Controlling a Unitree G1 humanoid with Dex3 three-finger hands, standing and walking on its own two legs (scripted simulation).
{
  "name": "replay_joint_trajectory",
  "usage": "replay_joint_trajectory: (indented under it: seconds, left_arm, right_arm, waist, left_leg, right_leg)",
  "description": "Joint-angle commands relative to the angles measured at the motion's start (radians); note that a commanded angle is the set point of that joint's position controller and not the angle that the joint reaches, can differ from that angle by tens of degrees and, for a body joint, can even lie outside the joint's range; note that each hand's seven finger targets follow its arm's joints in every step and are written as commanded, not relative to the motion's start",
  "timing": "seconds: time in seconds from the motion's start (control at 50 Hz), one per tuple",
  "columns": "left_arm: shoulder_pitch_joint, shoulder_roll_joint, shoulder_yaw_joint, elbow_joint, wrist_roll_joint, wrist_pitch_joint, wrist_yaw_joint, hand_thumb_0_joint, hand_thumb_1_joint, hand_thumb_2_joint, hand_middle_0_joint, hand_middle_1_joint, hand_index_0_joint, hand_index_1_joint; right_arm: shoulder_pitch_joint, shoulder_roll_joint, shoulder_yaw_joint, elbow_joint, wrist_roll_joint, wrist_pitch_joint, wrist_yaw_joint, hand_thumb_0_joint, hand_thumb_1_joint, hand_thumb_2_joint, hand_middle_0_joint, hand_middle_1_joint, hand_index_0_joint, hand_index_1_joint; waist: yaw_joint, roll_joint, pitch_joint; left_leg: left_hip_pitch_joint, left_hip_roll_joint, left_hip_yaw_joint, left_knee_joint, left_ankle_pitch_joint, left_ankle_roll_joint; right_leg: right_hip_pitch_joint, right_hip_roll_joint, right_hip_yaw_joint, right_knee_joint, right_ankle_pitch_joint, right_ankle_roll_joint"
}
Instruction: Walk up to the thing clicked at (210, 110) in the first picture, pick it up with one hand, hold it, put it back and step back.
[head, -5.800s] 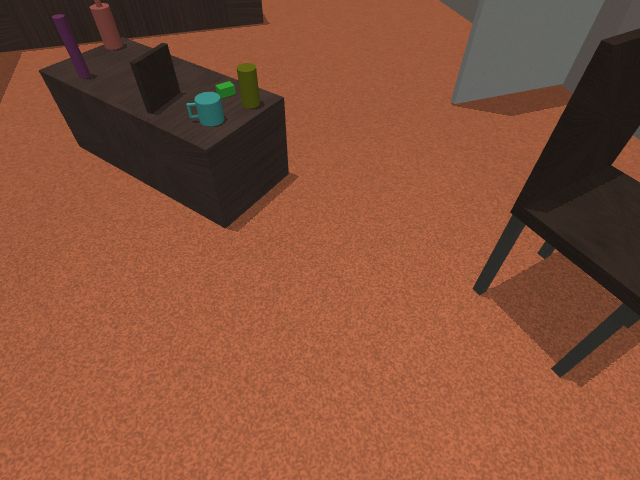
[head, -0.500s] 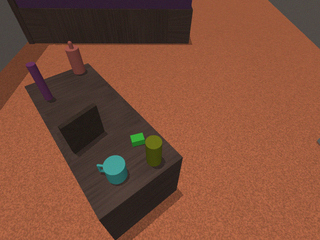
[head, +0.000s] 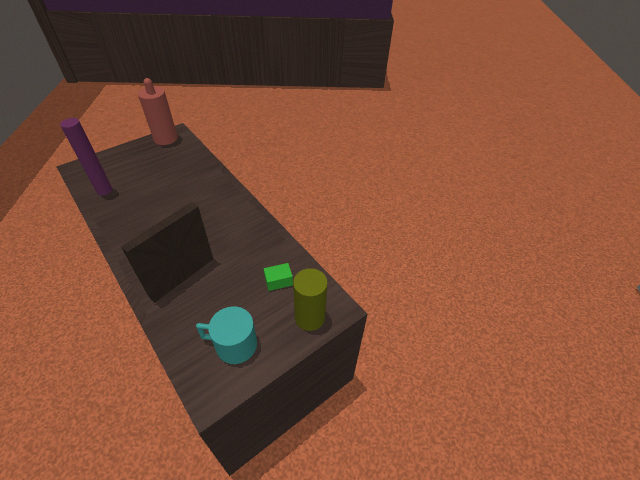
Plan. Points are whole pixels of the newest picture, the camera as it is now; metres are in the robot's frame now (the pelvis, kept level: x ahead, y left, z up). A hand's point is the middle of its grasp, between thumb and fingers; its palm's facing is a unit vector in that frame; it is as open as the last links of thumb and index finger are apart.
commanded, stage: stand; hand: left
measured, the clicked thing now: (226, 334) +0.48 +0.20 -0.33
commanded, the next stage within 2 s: go down in 1.80 s
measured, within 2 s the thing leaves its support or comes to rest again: neither
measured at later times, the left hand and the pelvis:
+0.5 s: hand out of the picture +0.07 +0.25 -0.16, palm faces -0.02 -0.94 -0.34, open 7.4 cm; pelvis +0.00 -0.01 +0.00, yaw +1 degrees
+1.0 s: hand out of the picture +0.08 +0.25 -0.16, palm faces -0.01 -0.94 -0.34, open 7.4 cm; pelvis +0.01 -0.01 +0.00, yaw +1 degrees
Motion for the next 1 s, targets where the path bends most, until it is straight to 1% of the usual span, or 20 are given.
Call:
replay_joint_trajectory:
  seconds: [0.0,0.04,0.08,0.12,0.16,0.18,0.22,0.26,0.4,0.44,0.48,0.52,0.56,0.64,0.76,0.82,0.84,0.9,0.96,0.98]
  left_arm:
    - [-0.048,0.212,0.043,-0.062,-0.001,-0.029,0.011,0.000,0.900,0.900,-0.200,-0.300,-0.200,-0.300]
    - [-0.045,0.220,0.045,-0.060,-0.001,-0.026,0.012,0.000,0.900,0.900,-0.200,-0.300,-0.200,-0.300]
    - [-0.048,0.220,0.045,-0.062,-0.001,-0.026,0.011,0.000,0.900,0.900,-0.200,-0.300,-0.200,-0.300]
    - [-0.035,0.210,0.043,-0.062,-0.001,-0.027,0.011,0.000,0.900,0.900,-0.200,-0.300,-0.200,-0.300]
    - [-0.027,0.212,0.042,-0.060,0.001,-0.028,0.012,0.000,0.900,0.900,-0.200,-0.300,-0.200,-0.300]
    - [-0.026,0.210,0.040,-0.060,-0.001,-0.028,0.011,0.000,0.900,0.900,-0.200,-0.300,-0.200,-0.300]
    - [-0.037,0.221,0.042,-0.063,-0.002,-0.027,0.014,0.000,0.900,0.900,-0.200,-0.300,-0.200,-0.300]
    - [-0.030,0.214,0.042,-0.060,-0.001,-0.027,0.013,0.000,0.900,0.900,-0.200,-0.300,-0.200,-0.300]
    - [-0.025,0.221,0.043,-0.060,-0.002,-0.025,0.011,0.000,0.900,0.900,-0.200,-0.300,-0.200,-0.300]
    - [-0.025,0.218,0.044,-0.061,0.000,-0.026,0.010,0.000,0.900,0.900,-0.200,-0.300,-0.200,-0.300]
    - [-0.029,0.218,0.043,-0.063,0.000,-0.026,0.011,0.000,0.900,0.900,-0.200,-0.300,-0.200,-0.300]
    - [-0.029,0.223,0.046,-0.065,-0.002,-0.026,0.010,0.000,0.900,0.900,-0.200,-0.300,-0.200,-0.300]
    - [-0.028,0.217,0.045,-0.064,-0.004,-0.026,0.011,0.000,0.900,0.900,-0.200,-0.300,-0.200,-0.300]
    - [-0.029,0.217,0.045,-0.064,-0.001,-0.025,0.011,0.000,0.900,0.900,-0.200,-0.300,-0.200,-0.301]
    - [-0.028,0.218,0.046,-0.063,-0.001,-0.025,0.009,0.000,0.900,0.900,-0.200,-0.300,-0.200,-0.301]
    - [-0.025,0.220,0.046,-0.064,-0.001,-0.026,0.010,0.000,0.900,0.900,-0.200,-0.300,-0.200,-0.301]
    - [-0.027,0.217,0.047,-0.065,-0.001,-0.026,0.010,0.000,0.900,0.900,-0.200,-0.300,-0.200,-0.301]
    - [-0.019,0.217,0.047,-0.066,-0.001,-0.025,0.010,0.000,0.900,0.900,-0.200,-0.300,-0.200,-0.301]
    - [-0.022,0.217,0.048,-0.064,0.000,-0.025,0.012,0.000,0.900,0.900,-0.200,-0.300,-0.200,-0.301]
    - [-0.023,0.212,0.046,-0.063,-0.003,-0.025,0.012,0.000,0.900,0.900,-0.200,-0.300,-0.200,-0.301]
  right_arm:
    - [-0.049,-0.217,-0.033,-0.059,-0.004,-0.026,-0.007,0.000,-0.900,-0.900,0.200,0.300,0.200,0.300]
    - [-0.044,-0.210,-0.032,-0.058,-0.003,-0.026,-0.007,0.000,-0.900,-0.900,0.200,0.300,0.200,0.300]
    - [-0.035,-0.211,-0.030,-0.060,-0.005,-0.026,-0.008,0.000,-0.900,-0.900,0.200,0.300,0.200,0.300]
    - [-0.043,-0.221,-0.032,-0.058,-0.003,-0.027,-0.008,0.000,-0.900,-0.900,0.200,0.300,0.200,0.300]
    - [-0.039,-0.218,-0.031,-0.059,-0.002,-0.026,-0.009,0.000,-0.900,-0.900,0.200,0.300,0.200,0.300]
    - [-0.036,-0.220,-0.030,-0.058,-0.001,-0.026,-0.009,0.000,-0.900,-0.900,0.200,0.300,0.200,0.300]
    - [-0.029,-0.216,-0.029,-0.057,-0.003,-0.023,-0.009,0.000,-0.900,-0.900,0.200,0.300,0.200,0.300]
    - [-0.033,-0.221,-0.030,-0.058,-0.003,-0.023,-0.010,0.000,-0.900,-0.900,0.200,0.300,0.200,0.300]
    - [-0.018,-0.213,-0.026,-0.056,-0.004,-0.022,-0.008,0.000,-0.900,-0.900,0.200,0.300,0.200,0.300]
    - [-0.018,-0.219,-0.028,-0.060,-0.005,-0.024,-0.009,0.000,-0.900,-0.900,0.200,0.300,0.200,0.300]
    - [-0.021,-0.215,-0.027,-0.061,-0.004,-0.025,-0.009,0.000,-0.900,-0.900,0.200,0.300,0.200,0.300]
    - [-0.007,-0.211,-0.024,-0.059,-0.005,-0.027,-0.009,0.000,-0.900,-0.900,0.200,0.300,0.200,0.300]
    - [-0.013,-0.218,-0.026,-0.058,-0.003,-0.027,-0.010,0.000,-0.900,-0.900,0.200,0.300,0.200,0.300]
    - [-0.013,-0.218,-0.025,-0.063,-0.003,-0.025,-0.010,0.000,-0.900,-0.900,0.200,0.300,0.200,0.300]
    - [-0.002,-0.215,-0.021,-0.062,-0.003,-0.023,-0.010,0.000,-0.900,-0.900,0.200,0.300,0.200,0.300]
    - [-0.007,-0.216,-0.023,-0.066,-0.003,-0.024,-0.010,0.000,-0.900,-0.900,0.200,0.300,0.200,0.300]
    - [-0.009,-0.222,-0.023,-0.066,-0.003,-0.024,-0.012,0.000,-0.900,-0.900,0.200,0.300,0.200,0.300]
    - [-0.001,-0.220,-0.023,-0.067,-0.003,-0.027,-0.013,0.000,-0.900,-0.900,0.200,0.300,0.200,0.300]
    - [-0.006,-0.217,-0.021,-0.070,-0.002,-0.025,-0.014,0.000,-0.900,-0.900,0.200,0.300,0.200,0.300]
    - [0.000,-0.218,-0.020,-0.068,-0.002,-0.024,-0.014,0.000,-0.900,-0.900,0.200,0.300,0.200,0.300]
  waist:
    - [0.004,0.016,-0.089]
    - [0.002,0.003,-0.079]
    - [0.000,0.003,-0.089]
    - [0.007,0.010,-0.099]
    - [0.005,-0.003,-0.099]
    - [0.006,-0.004,-0.093]
    - [0.002,-0.005,-0.088]
    - [0.005,-0.001,-0.086]
    - [0.009,0.000,-0.059]
    - [0.008,0.005,-0.071]
    - [0.008,0.002,-0.076]
    - [0.006,0.005,-0.085]
    - [0.009,0.012,-0.079]
    - [0.009,0.006,-0.087]
    - [0.006,0.006,-0.071]
    - [0.009,0.000,-0.088]
    - [0.011,0.005,-0.092]
    - [0.011,0.005,-0.106]
    - [0.011,0.005,-0.101]
    - [0.010,0.008,-0.083]
  left_leg:
    - [-0.014,0.117,-0.092,-0.062,0.084,0.018]
    - [-0.011,0.114,-0.097,-0.071,0.045,0.016]
    - [-0.021,0.118,-0.096,-0.067,0.071,0.020]
    - [-0.005,0.122,-0.098,-0.059,0.101,0.022]
    - [0.005,0.120,-0.097,-0.054,0.118,0.020]
    - [0.001,0.119,-0.096,-0.052,0.115,0.021]
    - [-0.008,0.120,-0.101,-0.059,0.089,0.020]
    - [-0.010,0.118,-0.097,-0.051,0.094,0.023]
    - [-0.046,0.113,-0.104,-0.068,0.035,0.020]
    - [-0.042,0.116,-0.103,-0.060,0.064,0.023]
    - [-0.030,0.119,-0.108,-0.060,0.078,0.019]
    - [-0.030,0.118,-0.102,-0.055,0.113,0.018]
    - [-0.030,0.115,-0.104,-0.057,0.105,0.015]
    - [-0.031,0.119,-0.104,-0.054,0.102,0.019]
    - [-0.040,0.114,-0.103,-0.059,0.062,0.019]
    - [-0.024,0.118,-0.106,-0.053,0.100,0.019]
    - [-0.014,0.120,-0.102,-0.043,0.128,0.022]
    - [-0.007,0.122,-0.100,-0.042,0.163,0.019]
    - [0.002,0.124,-0.101,-0.040,0.174,0.018]
    - [-0.018,0.120,-0.102,-0.046,0.153,0.018]
  right_leg:
    - [0.027,-0.102,0.085,-0.044,0.112,-0.036]
    - [0.006,-0.095,0.082,-0.042,0.050,-0.036]
    - [0.025,-0.103,0.085,-0.041,0.094,-0.040]
    - [0.029,-0.106,0.085,-0.037,0.111,-0.039]
    - [0.019,-0.101,0.076,-0.036,0.116,-0.037]
    - [0.021,-0.105,0.081,-0.042,0.122,-0.037]
    - [0.018,-0.102,0.077,-0.039,0.086,-0.038]
    - [0.021,-0.106,0.080,-0.045,0.110,-0.038]
    - [0.016,-0.100,0.077,-0.051,0.021,-0.039]
    - [0.025,-0.108,0.080,-0.049,0.071,-0.043]
    - [0.021,-0.105,0.074,-0.042,0.065,-0.043]
    - [0.037,-0.109,0.078,-0.037,0.122,-0.045]
    - [0.033,-0.105,0.074,-0.040,0.095,-0.042]
    - [0.047,-0.108,0.073,-0.039,0.106,-0.044]
    - [0.028,-0.107,0.077,-0.050,0.065,-0.042]
    - [0.038,-0.105,0.069,-0.039,0.099,-0.044]
    - [0.044,-0.113,0.080,-0.041,0.141,-0.046]
    - [0.058,-0.111,0.070,-0.032,0.171,-0.047]
    - [0.050,-0.106,0.063,-0.028,0.169,-0.044]
    - [0.051,-0.108,0.069,-0.040,0.155,-0.042]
